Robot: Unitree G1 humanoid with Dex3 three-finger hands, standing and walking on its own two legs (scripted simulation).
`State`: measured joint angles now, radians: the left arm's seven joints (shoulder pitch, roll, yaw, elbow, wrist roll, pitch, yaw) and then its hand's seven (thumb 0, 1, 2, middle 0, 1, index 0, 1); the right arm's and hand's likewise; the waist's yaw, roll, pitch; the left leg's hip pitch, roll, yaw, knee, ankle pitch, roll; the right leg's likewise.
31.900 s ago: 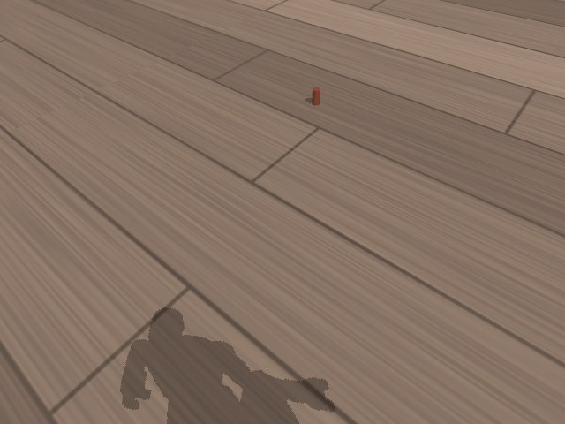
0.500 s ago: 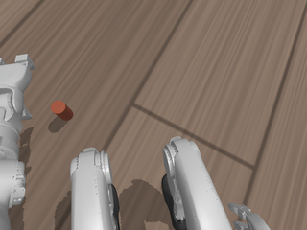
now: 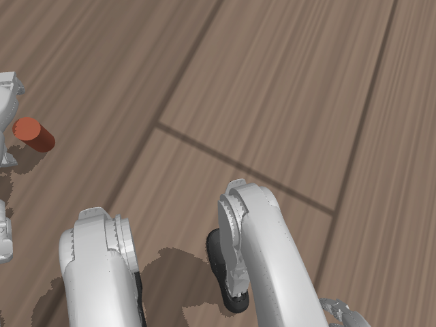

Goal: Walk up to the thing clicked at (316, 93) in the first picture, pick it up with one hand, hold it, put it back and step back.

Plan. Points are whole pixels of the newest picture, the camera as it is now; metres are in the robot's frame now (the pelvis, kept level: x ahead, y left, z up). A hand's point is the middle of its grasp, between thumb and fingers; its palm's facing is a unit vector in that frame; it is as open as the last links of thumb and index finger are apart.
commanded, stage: home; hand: left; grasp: from above
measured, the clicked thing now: (35, 136) +0.50 +0.29 -0.29
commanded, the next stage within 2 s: none
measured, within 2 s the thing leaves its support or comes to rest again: neither
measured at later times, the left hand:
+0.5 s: hand out of the picture +0.41 +0.27 -0.02, palm faces -0.27 -0.64 -0.72, open 9.0 cm
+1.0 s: hand out of the picture +0.28 +0.23 +0.19, palm faces +0.17 -0.95 -0.26, open 7.4 cm
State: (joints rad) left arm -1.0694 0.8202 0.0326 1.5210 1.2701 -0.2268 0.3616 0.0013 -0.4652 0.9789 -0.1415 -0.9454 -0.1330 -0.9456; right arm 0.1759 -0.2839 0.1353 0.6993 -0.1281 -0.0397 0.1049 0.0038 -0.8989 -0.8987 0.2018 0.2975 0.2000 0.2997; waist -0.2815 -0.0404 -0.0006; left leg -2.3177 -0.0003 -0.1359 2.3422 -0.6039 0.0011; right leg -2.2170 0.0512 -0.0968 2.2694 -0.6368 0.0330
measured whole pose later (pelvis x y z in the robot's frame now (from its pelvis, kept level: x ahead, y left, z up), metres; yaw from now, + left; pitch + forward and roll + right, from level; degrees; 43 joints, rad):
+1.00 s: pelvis +0.05 +0.00 +0.29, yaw +8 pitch +21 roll -4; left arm 0.09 0.27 0.06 0.24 -0.02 0.36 0.09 0.01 0.89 0.90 -0.20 -0.31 -0.20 -0.30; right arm 0.16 -0.20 0.06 0.55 0.04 -0.10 -0.10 0.01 -0.90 -0.90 0.20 0.30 0.20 0.30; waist -0.06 0.03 -0.19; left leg -1.24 0.01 -0.08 1.42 -0.55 -0.01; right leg -1.17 0.03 -0.05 1.36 -0.57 0.01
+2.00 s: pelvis +0.09 +0.01 +0.37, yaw +9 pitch +9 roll -3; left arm 0.50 0.22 0.03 -0.11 -0.05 0.45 0.03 0.01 0.90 0.90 -0.20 -0.30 -0.20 -0.30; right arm 0.31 -0.22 0.04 0.53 0.01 -0.24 -0.19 0.02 -0.90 -0.90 0.21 0.30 0.20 0.30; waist -0.04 0.05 -0.16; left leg -0.70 0.01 -0.07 1.00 -0.46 0.00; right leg -0.63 0.02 -0.03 0.94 -0.47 0.01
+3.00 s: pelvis +0.10 +0.01 +0.37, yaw +9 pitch +10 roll -3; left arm 0.51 0.23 0.02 -0.14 -0.06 0.45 0.03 0.01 0.90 0.90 -0.20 -0.30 -0.20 -0.30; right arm 0.30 -0.22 0.03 0.52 0.01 -0.23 -0.18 0.02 -0.90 -0.90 0.21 0.30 0.20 0.30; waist -0.04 0.04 -0.16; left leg -0.71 0.01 -0.06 1.01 -0.48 0.00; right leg -0.64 0.02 -0.03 0.95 -0.49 0.01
